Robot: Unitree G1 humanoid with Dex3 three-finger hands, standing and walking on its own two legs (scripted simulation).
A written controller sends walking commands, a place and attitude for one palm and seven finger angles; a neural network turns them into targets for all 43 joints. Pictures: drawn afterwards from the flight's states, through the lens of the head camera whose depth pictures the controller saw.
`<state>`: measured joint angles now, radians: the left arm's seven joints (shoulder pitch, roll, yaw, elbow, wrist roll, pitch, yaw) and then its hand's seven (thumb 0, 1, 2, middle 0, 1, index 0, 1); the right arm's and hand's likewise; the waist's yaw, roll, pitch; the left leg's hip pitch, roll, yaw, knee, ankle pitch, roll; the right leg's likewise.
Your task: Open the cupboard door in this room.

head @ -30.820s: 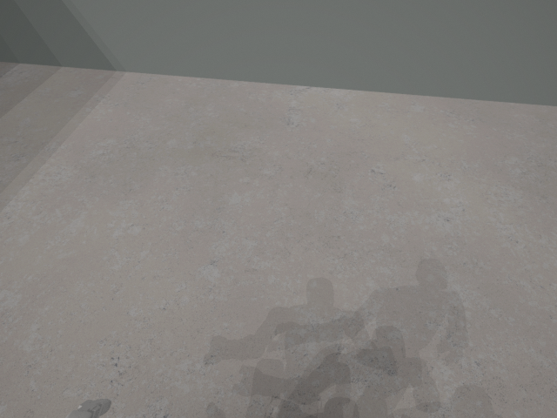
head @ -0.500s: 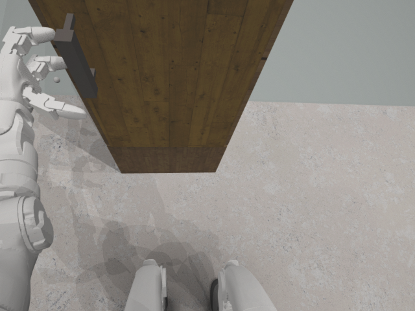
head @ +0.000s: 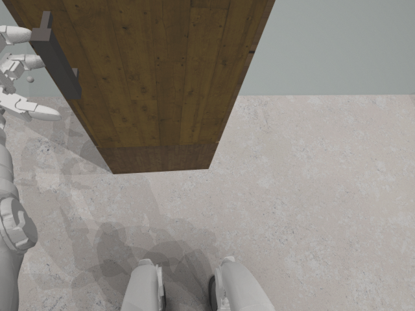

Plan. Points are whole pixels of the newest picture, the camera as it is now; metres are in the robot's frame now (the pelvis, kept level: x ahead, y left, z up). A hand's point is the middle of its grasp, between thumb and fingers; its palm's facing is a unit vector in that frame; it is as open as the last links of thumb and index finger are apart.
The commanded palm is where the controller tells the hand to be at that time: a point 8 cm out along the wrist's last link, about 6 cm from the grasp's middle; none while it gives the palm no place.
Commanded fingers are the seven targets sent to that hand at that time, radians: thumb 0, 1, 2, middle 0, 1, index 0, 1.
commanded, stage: move the hooked fingers beside the handle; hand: left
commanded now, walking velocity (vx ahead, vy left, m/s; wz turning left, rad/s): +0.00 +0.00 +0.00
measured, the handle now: (61, 58) +0.55 +0.23 +0.07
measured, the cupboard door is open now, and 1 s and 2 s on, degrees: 0 0 0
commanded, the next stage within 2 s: slide the fingers in behind the handle in 1.22 s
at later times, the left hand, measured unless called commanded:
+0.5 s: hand (8, 80) +0.50 +0.30 +0.07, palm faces +0.03 -1.00 -0.02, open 14.0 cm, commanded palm +0.49 +0.32 +0.07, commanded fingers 0.00 -0.50 0.30 -0.30 -1.20 -0.30 -1.20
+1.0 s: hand (14, 78) +0.50 +0.29 +0.07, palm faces +0.04 -1.00 -0.02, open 14.0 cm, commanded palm +0.49 +0.32 +0.07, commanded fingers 0.00 -0.50 0.30 -0.30 -1.20 -0.30 -1.20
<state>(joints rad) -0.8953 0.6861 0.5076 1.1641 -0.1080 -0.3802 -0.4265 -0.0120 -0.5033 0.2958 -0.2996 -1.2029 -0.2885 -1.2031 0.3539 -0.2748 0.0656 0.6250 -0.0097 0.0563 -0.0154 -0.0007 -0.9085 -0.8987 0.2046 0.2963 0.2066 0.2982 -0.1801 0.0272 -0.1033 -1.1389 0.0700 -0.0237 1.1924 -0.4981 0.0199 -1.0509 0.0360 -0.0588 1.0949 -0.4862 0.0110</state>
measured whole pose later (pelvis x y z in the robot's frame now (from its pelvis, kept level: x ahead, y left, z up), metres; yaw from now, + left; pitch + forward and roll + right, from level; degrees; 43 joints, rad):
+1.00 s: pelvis +0.00 +0.00 +0.00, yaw -1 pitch +26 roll -6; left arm -0.91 0.77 0.55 1.19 -0.10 -0.35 -0.48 -0.01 -0.50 0.30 -0.30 -1.20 -0.30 -1.20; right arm 0.36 -0.28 0.08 0.61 -0.01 0.06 -0.02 0.00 -0.91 -0.90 0.21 0.30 0.21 0.30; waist -0.19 0.03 -0.10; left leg -1.17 0.08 -0.03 1.21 -0.50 0.02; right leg -1.08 0.04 -0.06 1.10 -0.48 0.02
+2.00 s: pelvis +0.00 +0.00 +0.00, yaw +1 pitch +26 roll -5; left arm -0.92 0.65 0.46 1.16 -0.11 -0.37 -0.37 -0.01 -0.50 0.30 -0.30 -1.21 -0.32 -1.23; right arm 0.36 -0.27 0.07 0.64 -0.01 0.04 -0.02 0.00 -0.91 -0.90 0.20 0.30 0.21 0.30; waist -0.17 0.03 -0.11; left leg -1.15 0.06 -0.03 1.19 -0.49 0.01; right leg -1.06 0.03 -0.06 1.10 -0.49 0.01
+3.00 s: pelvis +0.00 -0.01 +0.00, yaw +0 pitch +25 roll -4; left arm -0.90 0.55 0.43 1.16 -0.09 -0.41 -0.29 -0.01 -0.50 0.30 -0.31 -1.21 -0.33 -1.22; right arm 0.36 -0.27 0.05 0.64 -0.02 0.04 -0.01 0.00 -0.91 -0.90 0.20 0.30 0.21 0.30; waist -0.18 0.04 -0.11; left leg -1.12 0.06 -0.02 1.18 -0.49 0.01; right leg -1.05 0.04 -0.05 1.11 -0.49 0.00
